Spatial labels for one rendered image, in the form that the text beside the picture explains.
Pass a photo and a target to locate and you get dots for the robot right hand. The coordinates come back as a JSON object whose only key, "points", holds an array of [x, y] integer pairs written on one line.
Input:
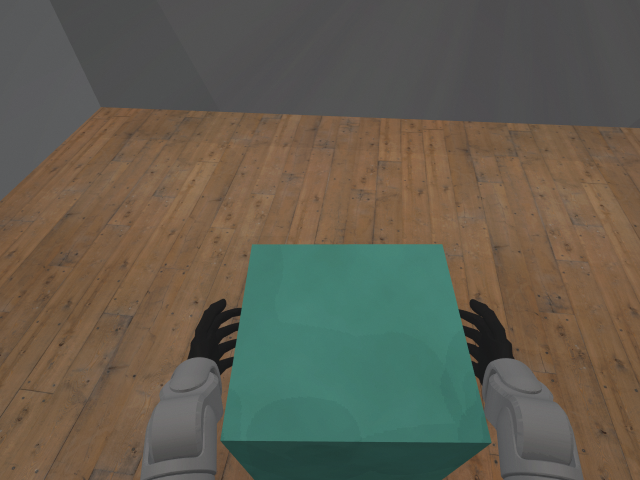
{"points": [[491, 339]]}

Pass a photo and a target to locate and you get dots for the left robot forearm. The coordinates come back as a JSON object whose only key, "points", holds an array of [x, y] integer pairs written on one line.
{"points": [[181, 435]]}

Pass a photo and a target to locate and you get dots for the robot left hand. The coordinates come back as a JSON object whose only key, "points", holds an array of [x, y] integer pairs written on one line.
{"points": [[208, 336]]}

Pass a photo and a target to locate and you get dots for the right robot forearm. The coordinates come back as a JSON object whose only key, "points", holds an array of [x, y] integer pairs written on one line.
{"points": [[535, 438]]}

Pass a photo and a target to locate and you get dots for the carton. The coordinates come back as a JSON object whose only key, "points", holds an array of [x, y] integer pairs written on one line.
{"points": [[351, 363]]}

